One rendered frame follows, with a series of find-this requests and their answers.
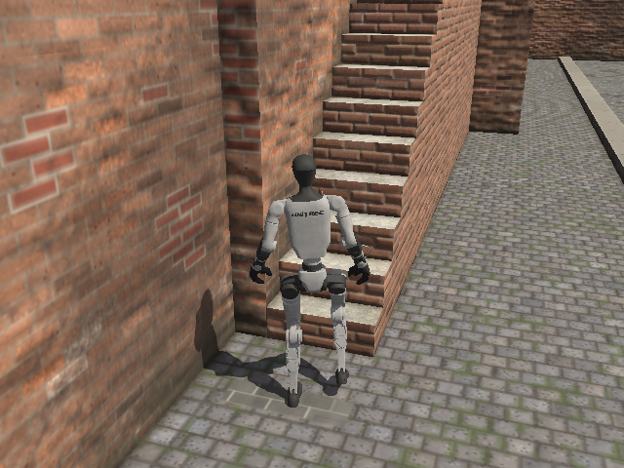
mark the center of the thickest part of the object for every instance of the robot left hand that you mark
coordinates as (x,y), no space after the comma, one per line
(253,274)

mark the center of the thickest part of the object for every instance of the right robot forearm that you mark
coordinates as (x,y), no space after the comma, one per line
(357,254)

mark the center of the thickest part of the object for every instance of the robot left upper arm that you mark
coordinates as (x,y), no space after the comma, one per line
(277,208)

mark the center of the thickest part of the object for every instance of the robot right hand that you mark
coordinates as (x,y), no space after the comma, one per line
(356,271)

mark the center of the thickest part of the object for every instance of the robot left thigh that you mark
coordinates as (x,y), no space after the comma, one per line
(290,291)

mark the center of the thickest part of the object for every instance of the robot thigh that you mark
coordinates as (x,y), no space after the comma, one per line
(290,291)
(336,283)

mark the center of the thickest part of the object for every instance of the robot right thigh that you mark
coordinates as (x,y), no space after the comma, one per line
(336,283)

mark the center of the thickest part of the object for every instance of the left robot forearm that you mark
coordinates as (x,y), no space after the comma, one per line
(260,257)

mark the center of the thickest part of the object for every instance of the robot right upper arm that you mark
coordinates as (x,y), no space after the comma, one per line
(338,204)

